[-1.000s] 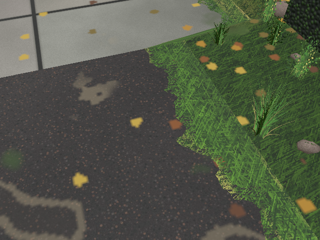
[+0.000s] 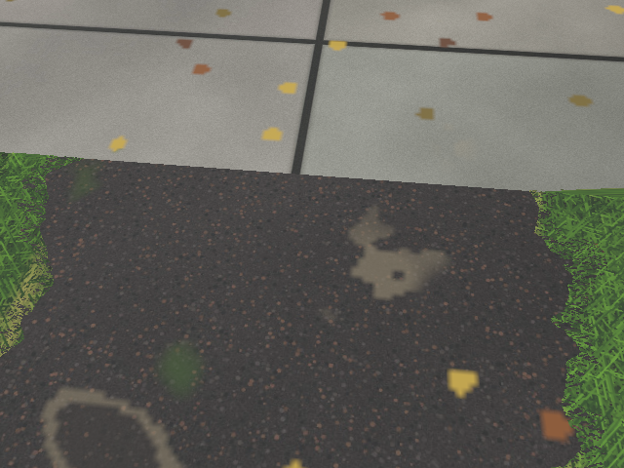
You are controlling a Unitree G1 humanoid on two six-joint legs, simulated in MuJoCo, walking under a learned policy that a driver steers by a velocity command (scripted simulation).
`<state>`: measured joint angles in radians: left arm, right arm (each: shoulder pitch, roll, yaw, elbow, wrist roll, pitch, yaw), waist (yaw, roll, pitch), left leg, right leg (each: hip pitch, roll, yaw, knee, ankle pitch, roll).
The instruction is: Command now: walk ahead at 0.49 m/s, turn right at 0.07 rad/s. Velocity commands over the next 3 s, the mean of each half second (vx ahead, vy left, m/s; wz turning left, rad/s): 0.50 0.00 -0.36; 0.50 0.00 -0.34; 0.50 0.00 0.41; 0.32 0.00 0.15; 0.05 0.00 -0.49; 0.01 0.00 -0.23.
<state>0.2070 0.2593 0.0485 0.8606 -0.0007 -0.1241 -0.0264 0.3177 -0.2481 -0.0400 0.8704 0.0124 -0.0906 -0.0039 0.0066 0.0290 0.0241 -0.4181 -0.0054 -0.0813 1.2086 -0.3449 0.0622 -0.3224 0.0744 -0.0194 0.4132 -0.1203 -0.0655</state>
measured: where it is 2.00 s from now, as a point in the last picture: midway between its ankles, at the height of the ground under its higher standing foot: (408, 262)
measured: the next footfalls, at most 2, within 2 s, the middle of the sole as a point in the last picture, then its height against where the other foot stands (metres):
left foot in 0.32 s outside the picture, level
right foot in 0.84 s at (433, 446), level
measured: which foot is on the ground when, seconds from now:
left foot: up 0.00-0.30, down 0.32-0.86, up 0.88-1.00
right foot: down 0.00-0.32, up 0.34-0.82, down 0.84-1.00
